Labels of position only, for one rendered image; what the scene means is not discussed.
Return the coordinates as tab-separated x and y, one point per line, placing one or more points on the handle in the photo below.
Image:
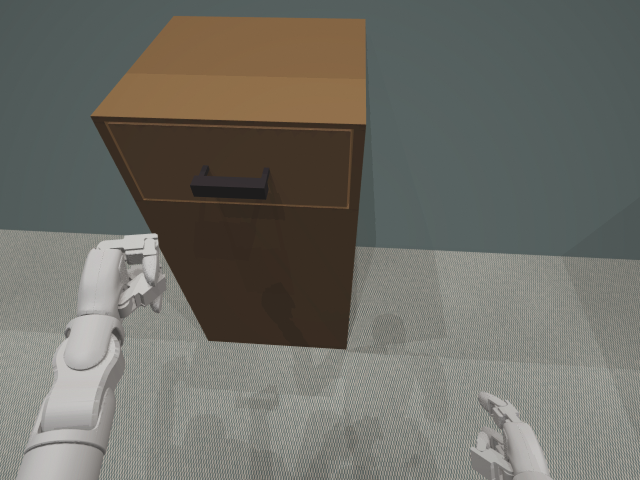
230	187

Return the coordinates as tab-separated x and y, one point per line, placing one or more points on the robot left hand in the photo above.
105	276

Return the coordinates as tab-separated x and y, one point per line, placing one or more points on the robot right hand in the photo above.
501	457

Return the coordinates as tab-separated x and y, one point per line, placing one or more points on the left robot forearm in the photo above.
70	435

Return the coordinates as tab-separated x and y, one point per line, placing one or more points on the drawer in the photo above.
308	166

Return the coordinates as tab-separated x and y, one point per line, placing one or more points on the cabinet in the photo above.
257	273

